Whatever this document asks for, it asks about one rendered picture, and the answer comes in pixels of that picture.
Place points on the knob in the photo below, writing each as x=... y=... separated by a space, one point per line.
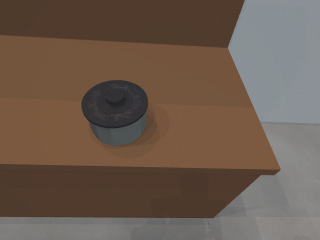
x=114 y=97

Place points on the lid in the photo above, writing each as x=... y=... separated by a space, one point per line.
x=96 y=109

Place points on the table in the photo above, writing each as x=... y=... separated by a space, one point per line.
x=203 y=143

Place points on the pot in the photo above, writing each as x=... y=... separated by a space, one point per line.
x=120 y=136

